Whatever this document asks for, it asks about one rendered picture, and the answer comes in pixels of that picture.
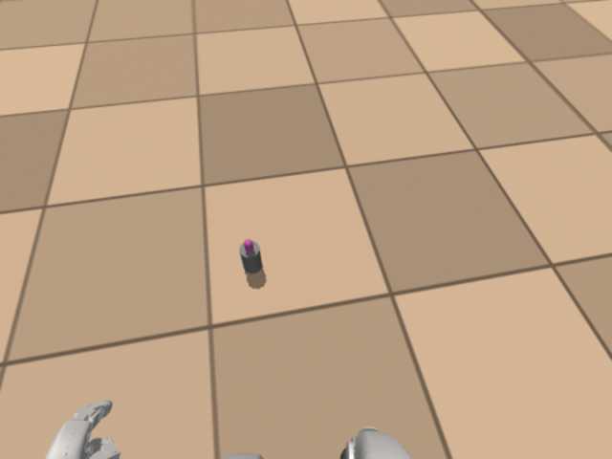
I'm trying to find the bottle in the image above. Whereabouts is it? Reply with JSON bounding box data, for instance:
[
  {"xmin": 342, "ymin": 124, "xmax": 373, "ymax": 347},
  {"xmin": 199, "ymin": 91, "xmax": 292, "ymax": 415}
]
[{"xmin": 239, "ymin": 239, "xmax": 262, "ymax": 273}]

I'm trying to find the left robot hand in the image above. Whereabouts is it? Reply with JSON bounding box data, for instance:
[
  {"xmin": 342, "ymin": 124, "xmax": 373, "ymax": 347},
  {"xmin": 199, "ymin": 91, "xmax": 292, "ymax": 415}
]
[{"xmin": 45, "ymin": 400, "xmax": 120, "ymax": 459}]

